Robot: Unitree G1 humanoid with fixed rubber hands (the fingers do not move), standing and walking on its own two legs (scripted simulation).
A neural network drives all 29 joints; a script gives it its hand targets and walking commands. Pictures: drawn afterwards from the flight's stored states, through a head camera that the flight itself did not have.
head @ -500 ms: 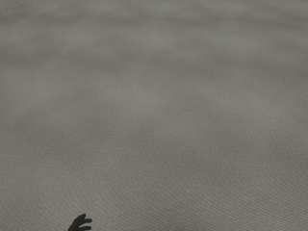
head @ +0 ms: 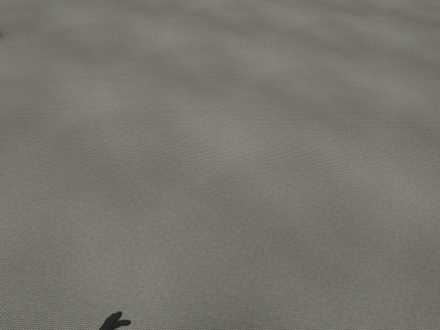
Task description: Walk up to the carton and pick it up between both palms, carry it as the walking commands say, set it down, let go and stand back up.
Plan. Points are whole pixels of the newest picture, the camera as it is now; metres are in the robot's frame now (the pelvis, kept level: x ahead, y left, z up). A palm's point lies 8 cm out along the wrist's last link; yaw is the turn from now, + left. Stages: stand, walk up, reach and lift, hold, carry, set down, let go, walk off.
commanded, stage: walk up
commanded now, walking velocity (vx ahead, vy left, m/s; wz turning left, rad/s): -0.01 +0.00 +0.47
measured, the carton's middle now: out of the picture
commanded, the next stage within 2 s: none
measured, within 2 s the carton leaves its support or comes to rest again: neither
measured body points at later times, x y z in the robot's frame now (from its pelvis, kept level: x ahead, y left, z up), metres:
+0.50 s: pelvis +0.01 -0.06 +0.01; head +0.05 -0.09 +0.45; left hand -0.04 +0.21 -0.11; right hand +0.14 -0.28 -0.14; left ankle -0.05 +0.15 -0.63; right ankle -0.02 -0.14 -0.74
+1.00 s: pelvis +0.14 +0.14 -0.02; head +0.18 +0.16 +0.42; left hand +0.08 +0.39 -0.17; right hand +0.33 -0.05 -0.14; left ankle +0.06 +0.22 -0.74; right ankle +0.06 -0.06 -0.63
